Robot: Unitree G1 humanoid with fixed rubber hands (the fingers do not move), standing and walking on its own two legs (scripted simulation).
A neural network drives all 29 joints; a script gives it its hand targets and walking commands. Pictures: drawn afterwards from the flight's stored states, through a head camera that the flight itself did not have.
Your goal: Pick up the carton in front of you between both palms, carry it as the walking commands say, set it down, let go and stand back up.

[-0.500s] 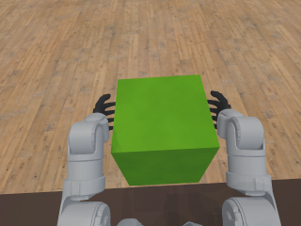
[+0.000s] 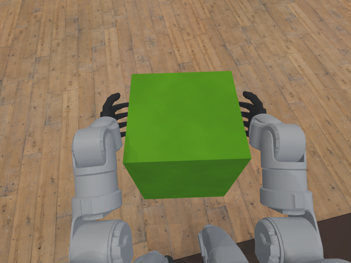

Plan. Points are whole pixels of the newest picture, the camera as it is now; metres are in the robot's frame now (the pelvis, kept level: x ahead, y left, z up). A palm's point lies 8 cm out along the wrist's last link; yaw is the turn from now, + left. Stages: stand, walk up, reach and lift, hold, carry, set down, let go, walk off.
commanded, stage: carry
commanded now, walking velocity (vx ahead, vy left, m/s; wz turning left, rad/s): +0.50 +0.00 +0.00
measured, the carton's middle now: (183, 142) +0.37 -0.03 +0.00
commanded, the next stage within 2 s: none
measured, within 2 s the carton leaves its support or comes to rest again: neither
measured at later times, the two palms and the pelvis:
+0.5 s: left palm (127, 69) +0.71 +0.11 -0.08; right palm (210, 58) +0.74 -0.19 -0.09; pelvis +0.36 -0.07 -0.16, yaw +2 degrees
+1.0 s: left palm (137, 4) +1.04 +0.07 -0.04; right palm (210, 3) +1.01 -0.23 -0.05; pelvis +0.70 -0.05 -0.12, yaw -2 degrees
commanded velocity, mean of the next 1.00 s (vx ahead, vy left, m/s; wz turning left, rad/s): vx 0.50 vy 0.00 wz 0.00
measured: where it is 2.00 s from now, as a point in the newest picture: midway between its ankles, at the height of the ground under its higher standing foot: (173, 89)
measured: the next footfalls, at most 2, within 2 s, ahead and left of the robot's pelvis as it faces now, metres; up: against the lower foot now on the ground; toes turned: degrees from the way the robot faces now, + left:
right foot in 0.30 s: +0.43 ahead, -0.09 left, -0.15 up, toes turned -3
left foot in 0.78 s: +0.73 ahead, +0.02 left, -0.15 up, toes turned +5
